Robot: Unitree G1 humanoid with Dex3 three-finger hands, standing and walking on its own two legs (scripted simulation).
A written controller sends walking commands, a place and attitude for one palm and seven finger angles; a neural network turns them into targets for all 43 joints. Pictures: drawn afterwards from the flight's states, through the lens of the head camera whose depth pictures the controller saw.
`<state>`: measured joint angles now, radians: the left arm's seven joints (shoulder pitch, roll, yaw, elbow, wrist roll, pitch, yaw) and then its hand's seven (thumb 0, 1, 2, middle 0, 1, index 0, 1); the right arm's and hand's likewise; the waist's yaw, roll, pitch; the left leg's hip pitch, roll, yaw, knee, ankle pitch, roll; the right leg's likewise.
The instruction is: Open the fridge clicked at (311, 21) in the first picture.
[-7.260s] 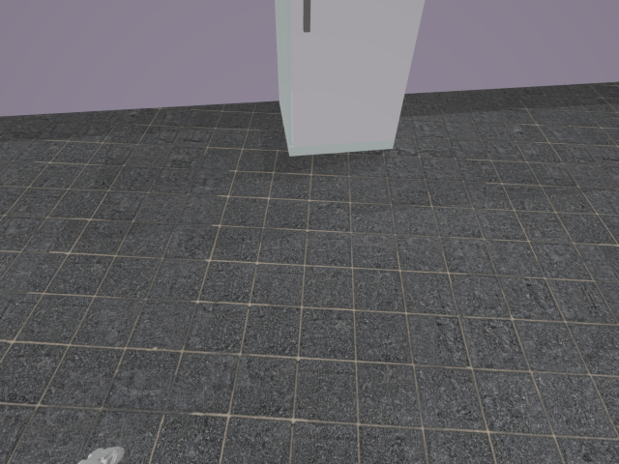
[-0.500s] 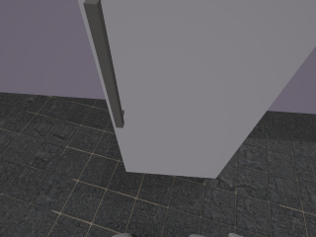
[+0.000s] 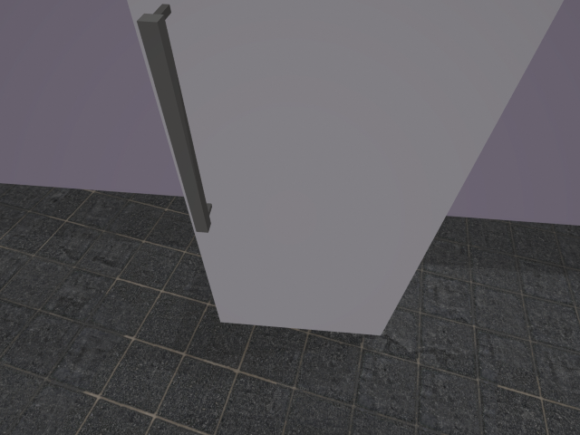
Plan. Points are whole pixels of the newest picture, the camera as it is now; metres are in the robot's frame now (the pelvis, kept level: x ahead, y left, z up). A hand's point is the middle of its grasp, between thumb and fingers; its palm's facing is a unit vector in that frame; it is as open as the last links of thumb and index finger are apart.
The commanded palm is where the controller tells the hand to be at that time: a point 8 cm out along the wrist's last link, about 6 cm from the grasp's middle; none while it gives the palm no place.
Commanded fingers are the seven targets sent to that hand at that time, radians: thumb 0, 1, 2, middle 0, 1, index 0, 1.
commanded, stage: come to a stop and stand still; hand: left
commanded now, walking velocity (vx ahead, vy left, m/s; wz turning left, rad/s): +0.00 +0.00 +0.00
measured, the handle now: (187, 141) +0.53 +0.21 +0.11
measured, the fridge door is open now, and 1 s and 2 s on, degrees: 0 0 0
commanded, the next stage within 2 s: look again from close up in 0.72 s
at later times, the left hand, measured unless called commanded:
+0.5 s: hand out of the picture +0.00 +0.18 -0.18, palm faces +0.03 -0.98 -0.19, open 7.4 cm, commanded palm none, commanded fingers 0.00 0.90 0.90 -0.20 -0.30 -0.20 -0.30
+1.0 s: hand out of the picture +0.04 +0.20 -0.17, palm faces +0.03 -0.98 -0.22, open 7.4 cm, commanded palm none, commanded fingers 0.00 0.90 0.90 -0.20 -0.30 -0.20 -0.30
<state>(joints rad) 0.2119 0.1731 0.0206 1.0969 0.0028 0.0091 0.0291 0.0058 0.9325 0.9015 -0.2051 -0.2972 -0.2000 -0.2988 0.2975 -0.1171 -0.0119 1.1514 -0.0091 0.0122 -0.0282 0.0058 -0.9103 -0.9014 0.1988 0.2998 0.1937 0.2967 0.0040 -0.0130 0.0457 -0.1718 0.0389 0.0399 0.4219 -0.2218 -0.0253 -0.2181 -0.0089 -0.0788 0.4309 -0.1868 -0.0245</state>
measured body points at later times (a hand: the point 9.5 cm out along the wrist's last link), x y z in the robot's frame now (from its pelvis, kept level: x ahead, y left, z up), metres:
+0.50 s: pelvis +0.01 +0.02 -0.01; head +0.00 +0.01 +0.44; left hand +0.00 +0.23 -0.16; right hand +0.00 -0.20 -0.17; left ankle +0.00 +0.13 -0.74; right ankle +0.03 -0.10 -0.74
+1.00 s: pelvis +0.02 +0.02 +0.00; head +0.02 +0.01 +0.45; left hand +0.04 +0.25 -0.15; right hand +0.03 -0.21 -0.16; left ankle +0.00 +0.13 -0.74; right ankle +0.03 -0.10 -0.74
